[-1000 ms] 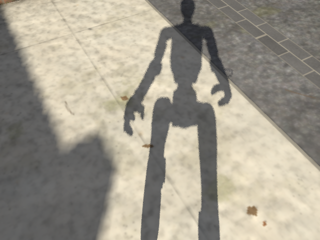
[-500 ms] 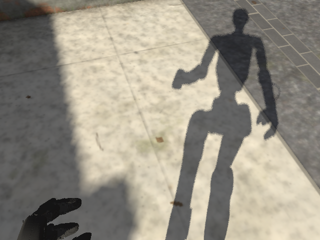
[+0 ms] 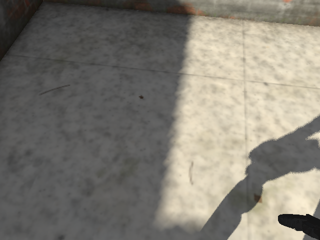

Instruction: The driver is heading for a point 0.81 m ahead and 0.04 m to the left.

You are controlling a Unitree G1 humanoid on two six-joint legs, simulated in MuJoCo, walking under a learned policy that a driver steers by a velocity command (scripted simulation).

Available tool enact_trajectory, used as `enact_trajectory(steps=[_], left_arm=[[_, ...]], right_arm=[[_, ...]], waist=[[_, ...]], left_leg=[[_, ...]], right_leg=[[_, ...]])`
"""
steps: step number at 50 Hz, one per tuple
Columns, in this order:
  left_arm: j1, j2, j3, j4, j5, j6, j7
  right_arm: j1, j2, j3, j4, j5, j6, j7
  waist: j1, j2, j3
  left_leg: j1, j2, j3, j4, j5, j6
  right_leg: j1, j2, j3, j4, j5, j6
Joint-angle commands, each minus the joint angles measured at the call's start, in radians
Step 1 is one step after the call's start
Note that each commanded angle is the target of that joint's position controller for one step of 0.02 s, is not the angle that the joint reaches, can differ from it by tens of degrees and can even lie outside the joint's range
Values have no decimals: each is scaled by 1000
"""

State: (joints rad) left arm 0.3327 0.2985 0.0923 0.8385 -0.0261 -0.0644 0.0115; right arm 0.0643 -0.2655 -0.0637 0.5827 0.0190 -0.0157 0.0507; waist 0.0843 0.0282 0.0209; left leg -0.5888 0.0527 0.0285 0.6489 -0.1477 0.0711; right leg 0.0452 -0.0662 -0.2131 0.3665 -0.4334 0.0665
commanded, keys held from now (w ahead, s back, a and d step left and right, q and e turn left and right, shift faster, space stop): w+q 0.32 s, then w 0.62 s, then w+e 0.06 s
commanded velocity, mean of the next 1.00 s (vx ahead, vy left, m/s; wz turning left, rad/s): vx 0.50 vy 0.00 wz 0.32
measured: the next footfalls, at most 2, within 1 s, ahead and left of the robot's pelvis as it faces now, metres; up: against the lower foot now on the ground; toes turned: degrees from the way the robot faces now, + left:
left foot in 0.02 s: +0.17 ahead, +0.11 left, +0.00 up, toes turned +3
right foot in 0.50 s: +0.47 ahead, -0.05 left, +0.00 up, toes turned +18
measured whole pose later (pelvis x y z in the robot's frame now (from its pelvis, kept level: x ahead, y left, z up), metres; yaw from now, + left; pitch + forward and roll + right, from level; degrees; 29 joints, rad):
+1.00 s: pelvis +0.53 +0.11 +0.01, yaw +17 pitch +3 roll -2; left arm 0.42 0.29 0.05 0.86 -0.03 -0.05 -0.01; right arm 0.03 -0.25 -0.03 0.61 0.01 -0.08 0.04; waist 0.11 0.02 0.00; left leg -0.48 0.03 0.00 0.49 -0.06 0.05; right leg 0.00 0.01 0.01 0.37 -0.41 0.00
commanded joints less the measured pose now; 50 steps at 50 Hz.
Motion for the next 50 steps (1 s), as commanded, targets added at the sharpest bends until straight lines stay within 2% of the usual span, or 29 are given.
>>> enact_trajectory(steps=[1,2,3,4,5,6,7,8,11,15,18,20,23,24,25,26,27,28,29,30,31,32,34,39,42,46,48,49,50], left_arm=[[-41,168,33,-70,0,-1,14],[25,41,-10,-128,53,-17,4],[-22,65,-22,-160,30,-57,-8],[-125,136,-2,-179,-12,-77,-17],[-159,120,-12,-188,-11,-86,-15],[-165,115,-12,-179,16,-86,-6],[-156,127,-4,-176,33,-77,-3],[-146,127,-1,-176,36,-64,-5],[-166,87,-12,-177,45,-39,-4],[-320,38,-35,-209,42,-39,-14],[-392,46,-37,-224,26,-48,-30],[-411,65,-31,-233,23,-55,-39],[-366,88,-16,-231,22,-64,-44],[-296,101,-5,-214,27,-66,-40],[-180,134,10,-196,39,-71,-35],[-19,206,28,-180,51,-72,-32],[62,236,40,-128,39,-59,-43],[51,148,19,-139,9,-54,-44],[-5,108,6,-146,11,-46,-37],[-52,94,-4,-154,25,-38,-34],[-82,78,-11,-153,32,-36,-34],[-94,64,-18,-152,39,-38,-32],[-88,61,-21,-136,31,-44,-31],[-40,126,-6,-92,15,-34,-19],[9,142,-6,-65,5,-25,-20],[59,158,-3,-34,-2,-7,-20],[55,173,2,-27,-4,4,-15],[40,173,0,-28,-7,8,-12],[35,146,-11,-35,1,7,-11]], right_arm=[[308,-196,-95,9,0,-3,-13],[348,-327,-116,10,8,-7,-29],[381,-303,-99,-24,6,-23,-22],[365,-232,-79,-10,-7,-34,-19],[317,-198,-68,-7,-4,-40,-23],[244,-168,-56,-17,-5,-42,-25],[191,-144,-45,-27,-13,-42,-28],[166,-139,-41,-34,-20,-43,-30],[177,-152,-45,-11,-12,-50,-46],[228,-171,-52,25,0,-42,-64],[279,-171,-51,52,3,-40,-64],[311,-157,-46,74,5,-39,-63],[309,-158,-47,85,-1,-31,-62],[299,-146,-44,82,-2,-29,-62],[286,-113,-32,70,-6,-32,-60],[333,-69,-14,49,-22,-38,-64],[454,-49,-5,60,9,-48,-65],[389,-136,-20,68,18,-52,-64],[264,-162,-27,45,14,-51,-62],[197,-147,-22,28,-1,-53,-62],[173,-130,-23,17,-14,-56,-60],[187,-113,-22,19,-14,-56,-57],[207,-82,-15,29,-12,-52,-54],[63,-37,11,0,-17,-59,-48],[-26,-38,15,-14,-7,-65,-36],[-104,-59,9,-47,2,-73,-16],[-65,-81,-2,-44,-2,-78,-13],[27,-105,-18,-20,-7,-80,-17],[176,-157,-42,17,-17,-81,-27]], waist=[[-222,-73,-176],[-155,225,-246],[-188,236,-448],[-217,128,-340],[-190,80,-239],[-143,5,-170],[-102,10,-135],[-78,25,-119],[-64,10,-83],[-116,39,-45],[-153,59,-38],[-164,64,-29],[-135,101,-26],[-97,103,-52],[-41,81,-142],[-6,-79,-296],[-38,-383,-365],[-5,-240,-257],[7,-142,-135],[-13,-78,-69],[-40,-72,-29],[-65,-98,-28],[-82,-129,-41],[-45,-100,-22],[-9,-102,-5],[6,-113,21],[-33,-120,6],[-91,-111,-41],[-160,-89,-142]], left_leg=[[549,-106,38,-86,31,94],[899,175,-458,-120,34,245],[1024,293,-886,-323,-165,373],[969,263,-761,-344,-154,307],[833,224,-634,-335,-88,272],[677,187,-534,-334,15,242],[554,157,-465,-352,118,229],[483,139,-441,-374,158,227],[376,107,-364,-400,252,230],[316,42,-292,-387,180,175],[330,55,-314,-369,90,156],[392,84,-356,-328,61,149],[462,108,-404,-254,125,125],[466,76,-391,-188,230,106],[425,27,-344,-28,294,73],[231,-64,-255,280,66,20],[-84,-165,-186,565,-425,-44],[-209,-110,-235,666,-407,-48],[-241,-70,-205,676,-311,-47],[-213,-32,-164,638,-242,-45],[-183,1,-153,575,-193,-46],[-129,24,-144,532,-165,-48],[-92,36,-116,462,-154,-58],[-72,44,-70,160,55,-83],[-7,16,-48,6,166,-85],[11,-7,-41,-96,117,-53],[105,-28,-31,-147,62,-24],[248,-52,-11,-190,67,-3],[487,-19,-41,-178,91,31]], right_leg=[[-213,-144,8,455,915,-106],[-662,-2,28,851,80,-38],[-837,98,268,1042,-162,-33],[-931,42,310,1062,-64,-52],[-922,3,299,992,18,-67],[-855,-33,298,910,72,-64],[-773,-54,302,845,102,-59],[-723,-57,300,812,117,-53],[-696,-39,274,677,176,-19],[-637,16,262,371,435,-2],[-567,48,259,239,524,-10],[-563,48,270,188,502,-31],[-498,61,247,131,384,-79],[-401,78,225,95,373,-105],[-218,17,278,115,403,-153],[89,-166,506,146,441,-249],[299,-324,949,-6,163,-395],[248,-314,987,-63,-69,-369],[124,-278,839,-76,-57,-328],[-3,-237,731,-94,49,-310],[-90,-202,665,-118,140,-305],[-144,-171,608,-137,213,-294],[-178,-146,532,-162,324,-299],[-196,-124,384,-198,477,-287],[-189,-114,339,-188,463,-267],[-99,-166,364,-142,469,-250],[-78,-175,372,-75,573,-230],[-96,-145,348,23,705,-210],[-184,-92,311,206,726,-180]])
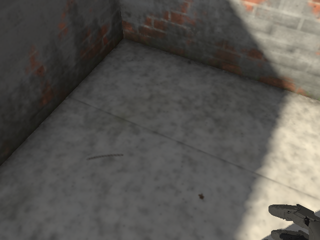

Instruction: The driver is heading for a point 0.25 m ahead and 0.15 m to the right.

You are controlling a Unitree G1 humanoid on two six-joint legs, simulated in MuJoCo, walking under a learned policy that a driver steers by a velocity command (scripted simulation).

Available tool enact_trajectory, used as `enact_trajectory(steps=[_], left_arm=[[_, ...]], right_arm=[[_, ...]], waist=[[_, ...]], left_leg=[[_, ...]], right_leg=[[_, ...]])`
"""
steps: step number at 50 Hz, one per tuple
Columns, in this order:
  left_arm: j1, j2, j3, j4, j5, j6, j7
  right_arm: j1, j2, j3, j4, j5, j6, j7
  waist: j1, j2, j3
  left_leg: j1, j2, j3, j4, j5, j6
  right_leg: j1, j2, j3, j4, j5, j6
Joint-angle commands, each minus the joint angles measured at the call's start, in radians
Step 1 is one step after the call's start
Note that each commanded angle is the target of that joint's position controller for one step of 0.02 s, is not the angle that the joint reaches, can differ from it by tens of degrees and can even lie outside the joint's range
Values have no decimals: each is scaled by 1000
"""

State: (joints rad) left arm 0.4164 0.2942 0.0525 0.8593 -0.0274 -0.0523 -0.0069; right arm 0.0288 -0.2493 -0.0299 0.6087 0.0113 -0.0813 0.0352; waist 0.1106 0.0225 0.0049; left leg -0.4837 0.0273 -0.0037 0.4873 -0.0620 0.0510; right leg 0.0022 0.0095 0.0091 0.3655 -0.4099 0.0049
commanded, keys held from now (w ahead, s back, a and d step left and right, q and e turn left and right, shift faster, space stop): w+e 0.14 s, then no key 0.86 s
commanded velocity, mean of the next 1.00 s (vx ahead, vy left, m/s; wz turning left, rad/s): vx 0.19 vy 0.00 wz -0.10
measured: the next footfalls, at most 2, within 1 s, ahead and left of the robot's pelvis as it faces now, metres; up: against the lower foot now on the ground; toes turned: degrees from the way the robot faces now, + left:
right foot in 0.46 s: +0.35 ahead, -0.13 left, +0.00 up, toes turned -7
left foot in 0.74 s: +0.31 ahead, +0.13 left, +0.00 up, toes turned -6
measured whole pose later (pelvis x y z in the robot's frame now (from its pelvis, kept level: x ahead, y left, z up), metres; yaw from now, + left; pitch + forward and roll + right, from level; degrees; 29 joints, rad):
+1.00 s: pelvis +0.27 +0.01 +0.01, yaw -7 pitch -1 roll +0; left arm 0.16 0.22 0.04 0.93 0.01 0.01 0.02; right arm 0.24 -0.21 -0.03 0.97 -0.01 -0.02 -0.03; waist 0.00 -0.01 0.03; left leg -0.20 0.02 0.00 0.54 -0.32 -0.02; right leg -0.30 0.00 0.00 0.51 -0.19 0.01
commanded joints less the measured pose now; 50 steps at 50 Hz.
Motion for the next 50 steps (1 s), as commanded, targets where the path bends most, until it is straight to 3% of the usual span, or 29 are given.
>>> enact_trajectory(steps=[1,2,3,4,5,6,8,11,13,15,19,21,22,23,24,25,26,27,28,29,31,33,36,37,38,39,41,45,50], left_arm=[[-56,75,0,-94,37,-12,7],[63,13,-18,-102,11,-31,4],[-6,125,11,-87,-11,-35,4],[-87,148,22,-112,-18,-37,2],[-122,129,21,-114,-10,-32,6],[-132,119,25,-117,1,-23,7],[-101,82,25,-108,-1,0,8],[-117,45,21,-122,17,15,16],[-159,17,8,-136,28,13,9],[-232,-5,-5,-151,31,6,-4],[-307,34,2,-184,35,2,-19],[-281,56,11,-181,42,0,-21],[-230,75,22,-160,47,-2,-17],[-183,143,41,-151,51,-3,-5],[-145,190,44,-158,73,5,8],[-121,110,21,-145,64,14,9],[-146,65,5,-143,45,21,1],[-209,57,3,-144,38,23,-4],[-265,60,3,-149,37,25,-5],[-321,67,5,-154,40,30,-1],[-374,73,12,-154,55,39,7],[-375,54,9,-139,54,39,14],[-370,36,3,-108,37,44,21],[-341,15,-4,-88,37,44,19],[-322,11,-6,-75,43,44,18],[-296,13,0,-76,41,45,19],[-320,25,4,-63,45,44,27],[-292,20,7,-16,43,47,33],[-289,18,9,32,34,47,31]], right_arm=[[405,-262,-97,13,-25,-10,-26],[415,-289,-99,25,-26,-2,-20],[396,-193,-78,22,-15,-1,-20],[338,-158,-64,23,-9,-3,-23],[277,-134,-55,24,-14,-6,-21],[231,-109,-49,27,-18,-11,-17],[191,-93,-47,43,-28,-29,-16],[177,-117,-55,79,-30,-39,-22],[166,-128,-57,96,-25,-28,-33],[182,-141,-58,116,-18,-17,-42],[236,-177,-65,168,-1,6,-45],[215,-182,-67,183,13,17,-48],[219,-172,-64,191,16,20,-50],[269,-148,-56,199,-4,16,-50],[368,-86,-33,201,-32,4,-44],[394,-59,-14,220,-30,14,-37],[347,-116,-30,221,-5,34,-34],[291,-124,-35,211,7,56,-41],[255,-123,-39,210,1,76,-54],[245,-124,-42,210,-9,95,-65],[276,-96,-38,232,-13,113,-79],[289,-77,-34,253,-15,111,-83],[293,-64,-31,277,-29,105,-73],[280,-74,-31,272,-43,104,-71],[257,-108,-33,256,-48,102,-73],[221,-164,-47,267,-32,102,-76],[179,-94,-29,272,-35,82,-73],[205,-86,-25,304,-23,51,-70],[239,-82,-21,340,-18,54,-73]], waist=[[-254,67,-299],[-191,318,-402],[-226,175,-298],[-215,126,-173],[-181,63,-112],[-153,66,-61],[-109,85,-29],[-73,46,-9],[-74,46,-14],[-104,50,-20],[-128,59,-45],[-97,59,-60],[-74,41,-87],[-75,-31,-141],[-108,-175,-261],[-85,-259,-371],[-76,-187,-346],[-89,-141,-250],[-101,-107,-176],[-123,-117,-132],[-152,-167,-106],[-149,-167,-122],[-162,-149,-108],[-156,-125,-82],[-136,-81,-32],[-83,55,17],[-87,96,39],[-99,46,16],[-116,-4,-15]], left_leg=[[689,240,-253,20,58,117],[886,407,-655,-107,-164,247],[805,369,-627,-154,-289,213],[680,336,-475,-174,-260,177],[557,293,-379,-206,-186,158],[466,258,-302,-243,-128,151],[354,228,-201,-298,30,148],[303,218,-59,-280,457,161],[292,183,24,-272,518,147],[288,156,69,-268,518,134],[396,199,33,-192,496,126],[419,199,22,-101,464,100],[413,161,33,-21,450,72],[358,94,70,103,338,18],[130,10,89,323,-59,-49],[49,-30,-2,508,-607,-95],[28,3,-67,562,-659,-103],[-21,23,-59,567,-632,-106],[-27,37,-53,532,-585,-111],[21,50,-55,479,-525,-118],[144,34,-27,378,-433,-125],[222,26,-12,274,-332,-115],[346,4,21,68,-144,-82],[362,21,0,13,-118,-63],[328,80,-67,-55,-160,-34],[171,82,-76,-79,-372,-3],[41,70,-84,-157,-479,-22],[126,50,-57,-115,-290,-49],[201,34,-37,-77,-139,-39]], right_leg=[[-360,-85,34,548,364,-72],[-673,32,64,813,-174,-33],[-771,-19,130,912,-143,-30],[-802,-57,112,911,-45,-33],[-762,-95,96,879,34,-25],[-734,-117,96,836,87,-18],[-646,-130,97,806,138,-2],[-629,-101,91,703,177,29],[-589,-99,60,543,290,32],[-521,-85,19,383,407,23],[-478,-58,14,243,406,-8],[-417,-40,1,158,396,-42],[-318,-14,-18,83,477,-64],[-168,-78,45,86,863,-97],[128,-273,243,180,1242,-233],[183,-399,404,138,1247,-365],[109,-360,385,92,1016,-348],[19,-323,345,52,807,-307],[-87,-297,318,5,631,-274],[-195,-273,288,-39,490,-245],[-336,-221,224,-87,352,-220],[-362,-198,182,-93,266,-208],[-409,-160,147,-78,19,-152],[-430,-135,138,-73,-79,-104],[-441,-103,119,-34,-121,-59],[-367,-39,47,-10,-46,-25],[-218,-27,21,75,113,-11],[-202,-37,27,91,242,-34],[-186,-40,22,105,368,-29]])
